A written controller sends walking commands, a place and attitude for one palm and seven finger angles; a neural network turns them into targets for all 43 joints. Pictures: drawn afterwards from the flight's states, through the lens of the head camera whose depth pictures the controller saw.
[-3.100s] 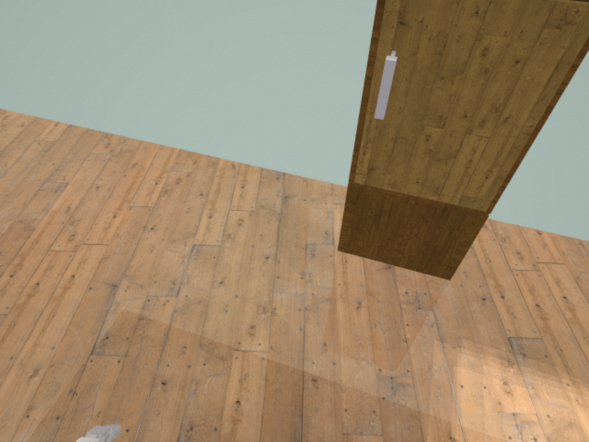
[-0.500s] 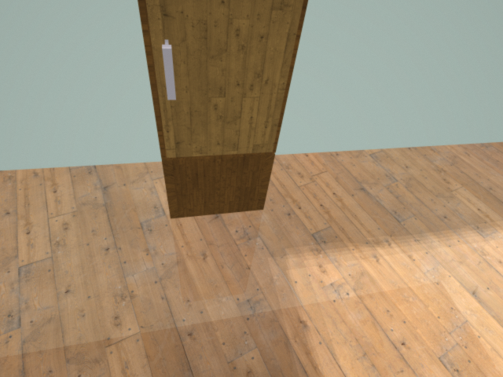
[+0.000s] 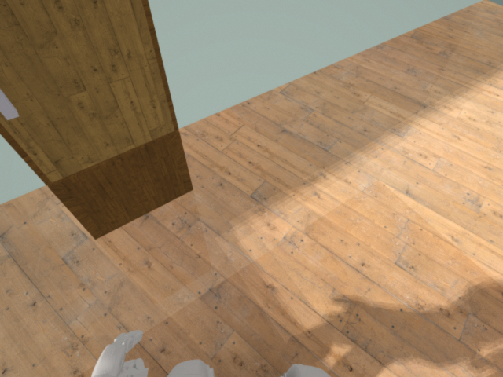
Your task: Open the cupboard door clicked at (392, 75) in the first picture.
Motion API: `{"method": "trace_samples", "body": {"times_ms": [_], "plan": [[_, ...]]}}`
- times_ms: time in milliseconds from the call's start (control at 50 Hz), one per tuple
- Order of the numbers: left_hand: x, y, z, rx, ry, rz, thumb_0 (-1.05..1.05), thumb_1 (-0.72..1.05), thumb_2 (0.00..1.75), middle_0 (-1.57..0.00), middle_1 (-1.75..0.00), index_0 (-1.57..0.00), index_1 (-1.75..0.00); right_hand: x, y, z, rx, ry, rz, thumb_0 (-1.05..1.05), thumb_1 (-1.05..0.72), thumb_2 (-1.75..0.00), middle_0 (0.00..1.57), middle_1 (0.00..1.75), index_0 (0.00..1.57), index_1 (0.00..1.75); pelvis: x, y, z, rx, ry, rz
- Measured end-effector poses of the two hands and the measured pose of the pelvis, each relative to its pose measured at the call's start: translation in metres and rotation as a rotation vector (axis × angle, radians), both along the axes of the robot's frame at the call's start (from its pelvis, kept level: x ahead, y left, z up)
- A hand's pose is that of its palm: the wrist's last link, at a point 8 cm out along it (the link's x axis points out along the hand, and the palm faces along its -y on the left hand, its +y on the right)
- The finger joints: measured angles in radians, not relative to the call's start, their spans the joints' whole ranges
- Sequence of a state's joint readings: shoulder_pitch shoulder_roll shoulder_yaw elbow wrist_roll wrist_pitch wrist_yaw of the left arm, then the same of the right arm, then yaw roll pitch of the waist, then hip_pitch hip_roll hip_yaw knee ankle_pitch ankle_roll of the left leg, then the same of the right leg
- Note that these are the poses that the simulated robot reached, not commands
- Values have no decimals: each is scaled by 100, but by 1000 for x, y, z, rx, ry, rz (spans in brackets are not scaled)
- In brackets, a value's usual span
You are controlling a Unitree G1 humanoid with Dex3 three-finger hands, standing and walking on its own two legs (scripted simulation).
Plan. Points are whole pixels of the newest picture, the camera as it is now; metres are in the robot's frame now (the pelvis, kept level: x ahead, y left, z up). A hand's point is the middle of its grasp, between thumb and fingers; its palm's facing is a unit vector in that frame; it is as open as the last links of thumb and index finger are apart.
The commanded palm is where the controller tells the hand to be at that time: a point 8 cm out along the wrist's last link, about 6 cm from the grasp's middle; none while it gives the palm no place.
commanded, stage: turn to face it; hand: left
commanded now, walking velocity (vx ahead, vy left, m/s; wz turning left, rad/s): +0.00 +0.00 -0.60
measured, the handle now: out of the picture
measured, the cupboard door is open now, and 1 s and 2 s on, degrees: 0 0 0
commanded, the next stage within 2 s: take the last steps up to it in 1.28 s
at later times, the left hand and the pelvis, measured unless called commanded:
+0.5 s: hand out of the picture +0.07 +0.26 -0.15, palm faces +0.12 -0.97 -0.20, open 7.4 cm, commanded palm none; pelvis +0.03 +0.06 +0.02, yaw +4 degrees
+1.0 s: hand out of the picture -0.01 +0.22 -0.13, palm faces +0.40 -0.88 -0.26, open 7.4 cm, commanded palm none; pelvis -0.01 +0.01 +0.02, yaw +23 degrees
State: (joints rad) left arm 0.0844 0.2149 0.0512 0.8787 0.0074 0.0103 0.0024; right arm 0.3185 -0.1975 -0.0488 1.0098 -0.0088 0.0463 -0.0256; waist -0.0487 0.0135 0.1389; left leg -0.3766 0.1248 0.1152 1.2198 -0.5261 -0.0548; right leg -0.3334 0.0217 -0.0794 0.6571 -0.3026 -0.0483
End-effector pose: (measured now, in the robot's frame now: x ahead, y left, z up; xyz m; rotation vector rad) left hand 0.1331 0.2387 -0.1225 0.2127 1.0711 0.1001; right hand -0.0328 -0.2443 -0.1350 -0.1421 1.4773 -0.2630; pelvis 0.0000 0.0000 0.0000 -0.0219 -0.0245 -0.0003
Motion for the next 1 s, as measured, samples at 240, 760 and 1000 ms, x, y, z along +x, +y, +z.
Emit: {"method": "trace_samples", "body": {"times_ms": [240,760,1000], "plan": [[-4,28,-6,-25,47,6,1,90,90,-20,-30,-20,-30,111,32,21,-35,-297,75,0,-91,-90,20,30,20,30,26,35,5,-27,-1,-23],[-107,52,18,64,95,316,1,91,90,-20,-30,-20,-30,107,24,2,46,-133,263,0,-91,-90,20,30,21,30,-2,21,11,19,44,231],[-168,21,25,29,82,463,1,90,90,-20,-30,-20,-30,163,23,16,50,-188,459,0,-91,-90,20,30,20,30,-12,11,20,51,16,411]]}}
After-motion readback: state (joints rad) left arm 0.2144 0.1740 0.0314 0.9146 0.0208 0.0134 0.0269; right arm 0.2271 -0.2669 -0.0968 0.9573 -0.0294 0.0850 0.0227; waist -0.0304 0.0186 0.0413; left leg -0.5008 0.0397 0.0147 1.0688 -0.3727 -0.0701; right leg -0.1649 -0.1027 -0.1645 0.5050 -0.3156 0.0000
